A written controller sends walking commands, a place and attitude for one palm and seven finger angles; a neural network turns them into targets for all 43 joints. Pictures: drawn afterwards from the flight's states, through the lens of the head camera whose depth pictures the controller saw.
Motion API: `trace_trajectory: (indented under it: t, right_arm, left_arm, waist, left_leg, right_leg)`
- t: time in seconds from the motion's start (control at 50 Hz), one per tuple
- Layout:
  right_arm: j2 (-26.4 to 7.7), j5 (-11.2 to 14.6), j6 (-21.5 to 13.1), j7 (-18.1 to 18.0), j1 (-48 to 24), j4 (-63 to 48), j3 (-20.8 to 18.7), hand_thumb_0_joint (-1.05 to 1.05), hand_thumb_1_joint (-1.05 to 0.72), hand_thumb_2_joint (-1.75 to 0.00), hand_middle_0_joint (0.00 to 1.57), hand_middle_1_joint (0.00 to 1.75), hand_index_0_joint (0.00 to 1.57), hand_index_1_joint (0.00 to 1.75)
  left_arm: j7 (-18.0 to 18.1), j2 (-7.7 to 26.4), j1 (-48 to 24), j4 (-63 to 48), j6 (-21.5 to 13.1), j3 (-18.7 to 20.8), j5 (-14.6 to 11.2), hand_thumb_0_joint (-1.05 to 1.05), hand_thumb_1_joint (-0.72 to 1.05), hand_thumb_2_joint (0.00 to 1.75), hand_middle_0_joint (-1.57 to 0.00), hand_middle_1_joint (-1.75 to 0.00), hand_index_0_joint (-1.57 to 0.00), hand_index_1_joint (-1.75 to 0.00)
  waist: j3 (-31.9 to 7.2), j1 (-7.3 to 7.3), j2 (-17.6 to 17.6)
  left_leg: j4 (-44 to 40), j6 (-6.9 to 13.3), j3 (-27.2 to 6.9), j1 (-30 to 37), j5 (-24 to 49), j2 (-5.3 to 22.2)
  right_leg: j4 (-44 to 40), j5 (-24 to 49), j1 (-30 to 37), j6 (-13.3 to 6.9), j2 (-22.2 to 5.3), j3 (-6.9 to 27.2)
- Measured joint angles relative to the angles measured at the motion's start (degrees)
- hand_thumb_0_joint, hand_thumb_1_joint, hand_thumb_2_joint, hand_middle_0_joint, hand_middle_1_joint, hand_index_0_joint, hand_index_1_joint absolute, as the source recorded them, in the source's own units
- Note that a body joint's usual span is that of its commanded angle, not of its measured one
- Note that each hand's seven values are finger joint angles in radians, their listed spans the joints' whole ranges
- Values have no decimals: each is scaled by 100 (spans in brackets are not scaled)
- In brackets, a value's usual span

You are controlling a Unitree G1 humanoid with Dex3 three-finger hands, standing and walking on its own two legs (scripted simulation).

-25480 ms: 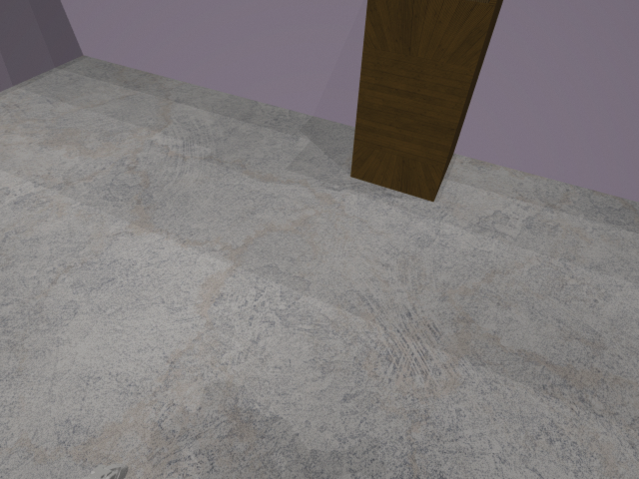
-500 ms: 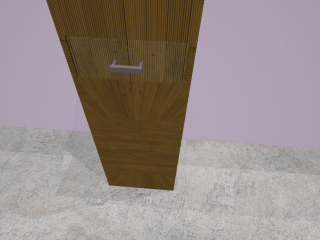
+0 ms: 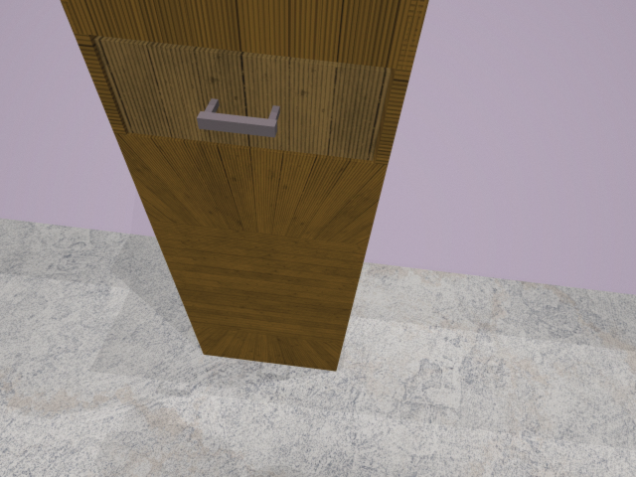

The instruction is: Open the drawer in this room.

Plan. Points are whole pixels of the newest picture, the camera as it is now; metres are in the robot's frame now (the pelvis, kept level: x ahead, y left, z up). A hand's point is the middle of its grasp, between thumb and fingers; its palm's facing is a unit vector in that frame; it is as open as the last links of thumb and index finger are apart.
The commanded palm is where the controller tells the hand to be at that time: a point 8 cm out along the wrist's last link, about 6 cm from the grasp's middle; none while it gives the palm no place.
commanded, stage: come to a stop and stand still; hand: left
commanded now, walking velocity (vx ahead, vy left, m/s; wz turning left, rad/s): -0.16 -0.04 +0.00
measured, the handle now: (241, 116) +0.53 +0.16 +0.17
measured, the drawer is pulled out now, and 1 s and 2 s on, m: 0.00 0.00 0.00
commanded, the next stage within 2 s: look again from close up in 0.78 s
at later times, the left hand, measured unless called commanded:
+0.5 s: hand out of the picture +0.04 +0.19 -0.16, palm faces -0.02 -0.96 -0.27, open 7.4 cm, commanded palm none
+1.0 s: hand out of the picture -0.04 +0.16 -0.16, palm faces -0.04 -0.98 -0.19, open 7.4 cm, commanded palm none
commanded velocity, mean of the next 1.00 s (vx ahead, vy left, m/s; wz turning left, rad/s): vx -0.03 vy -0.01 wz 0.00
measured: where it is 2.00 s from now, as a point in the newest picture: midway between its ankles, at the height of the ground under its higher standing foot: outside the picture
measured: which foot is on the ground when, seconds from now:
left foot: down 0.00-1.00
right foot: down 0.00-1.00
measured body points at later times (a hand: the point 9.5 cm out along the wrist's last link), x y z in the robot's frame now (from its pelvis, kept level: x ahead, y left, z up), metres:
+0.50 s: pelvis -0.03 -0.01 +0.00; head -0.02 -0.01 +0.45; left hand +0.05 +0.24 -0.14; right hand +0.01 -0.24 -0.15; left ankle -0.03 +0.09 -0.73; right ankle -0.03 -0.13 -0.73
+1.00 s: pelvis -0.03 -0.01 +0.01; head -0.02 -0.01 +0.46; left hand -0.04 +0.21 -0.14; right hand -0.06 -0.23 -0.15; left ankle -0.03 +0.09 -0.73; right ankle -0.03 -0.12 -0.73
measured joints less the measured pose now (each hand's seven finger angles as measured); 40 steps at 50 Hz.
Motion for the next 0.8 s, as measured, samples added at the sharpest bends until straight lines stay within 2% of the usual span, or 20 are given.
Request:
trace_trajectory:
  t: [0.04, 0.12, 0.22, 0.36, 0.42, 0.46, 0.62, 0.8]
  right_arm:
    - [74, -5, -21, -58, -125, 15, 26, 1, -91, -90, 20, 30, 20, 30]
    - [11, 13, 49, -193, -272, 29, -11, 3, -95, -90, 20, 30, 20, 30]
    - [-77, 6, 78, -193, -373, -233, -133, 3, -94, -90, 20, 30, 20, 30]
    - [-215, 15, 234, -89, -543, -439, -205, 1, -92, -90, 20, 30, 20, 30]
    - [-299, 35, 273, 43, -571, -716, -165, 1, -91, -90, 20, 30, 20, 30]
    - [-309, 5, 227, 83, -563, -822, -140, 1, -91, -90, 20, 30, 20, 30]
    - [-425, -82, 232, 152, -399, -979, 28, 1, -92, -90, 20, 30, 20, 30]
    - [-417, -87, 184, 181, -136, -767, 144, 0, -91, -90, 20, 30, 20, 30]
  left_arm:
    - [43, -11, -31, 61, 73, -30, -10, 0, 90, 89, -20, -30, -20, -30]
    - [98, -4, -225, -88, 110, -61, -16, 0, 91, 89, -20, -30, -20, -30]
    - [103, 179, -569, -522, 162, 36, 17, 0, 91, 89, -20, -30, -20, -30]
    - [145, 617, -981, -813, 78, 134, 53, 1, 92, 89, -20, -30, -20, -30]
    - [182, 729, -1010, -1018, -12, 74, 49, 1, 92, 89, -20, -30, -20, -30]
    - [159, 791, -1054, -1059, -1, 37, 9, 0, 91, 89, -20, -30, -20, -30]
    - [-13, 672, -1077, -1175, 81, -142, 8, 0, 91, 89, -20, -30, -20, -30]
    - [-73, 597, -745, -898, 67, -199, -1, 0, 91, 89, -20, -30, -20, -30]
  waist:
    - [-53, 26, -81]
    - [-44, 17, -111]
    - [50, -73, -47]
    - [95, -166, 84]
    - [66, -192, 117]
    - [30, -213, 31]
    - [-267, -152, 164]
    - [-258, -159, 105]
  left_leg:
    - [-136, 42, 77, 166, -158, -52]
    - [-497, 60, 137, 379, -17, -154]
    - [-725, 68, 175, 436, 120, -152]
    - [-257, -130, 152, 33, 29, -19]
    - [-74, -116, -92, -156, -42, -30]
    - [-116, -63, -64, -106, 50, -114]
    - [-486, 30, -12, -40, 397, -218]
    - [-803, 14, 12, -66, 628, -253]
  right_leg:
    - [-159, 28, 139, 91, -35, 75]
    - [-325, 193, 244, 99, -112, 121]
    - [-66, 350, 40, 77, -113, 140]
    - [-155, 157, -94, -89, -2, 142]
    - [-4, 213, -264, -118, 74, 158]
    - [138, 176, -295, -101, 1, 217]
    - [-164, 470, -262, -60, -74, 265]
    - [-356, 638, -352, -78, -62, 327]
